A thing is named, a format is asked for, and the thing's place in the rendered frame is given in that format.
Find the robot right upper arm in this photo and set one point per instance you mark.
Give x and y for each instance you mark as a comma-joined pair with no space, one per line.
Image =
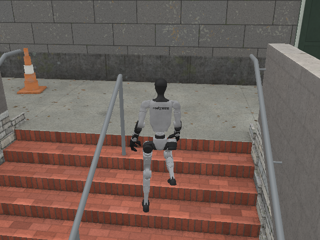
177,113

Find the robot left shin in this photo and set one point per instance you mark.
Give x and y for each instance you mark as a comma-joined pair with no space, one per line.
146,188

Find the robot left upper arm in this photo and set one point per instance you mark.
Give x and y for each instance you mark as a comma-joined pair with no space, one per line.
142,113

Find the robot right forearm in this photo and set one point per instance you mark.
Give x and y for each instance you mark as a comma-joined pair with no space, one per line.
177,130

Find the right robot hand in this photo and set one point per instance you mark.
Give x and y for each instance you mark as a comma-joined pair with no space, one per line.
173,135

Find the robot left thigh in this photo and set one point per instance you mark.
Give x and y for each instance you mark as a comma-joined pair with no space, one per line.
147,157

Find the robot left forearm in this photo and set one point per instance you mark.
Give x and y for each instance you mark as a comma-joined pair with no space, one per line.
136,132

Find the left robot hand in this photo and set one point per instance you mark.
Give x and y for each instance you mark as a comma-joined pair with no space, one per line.
132,144

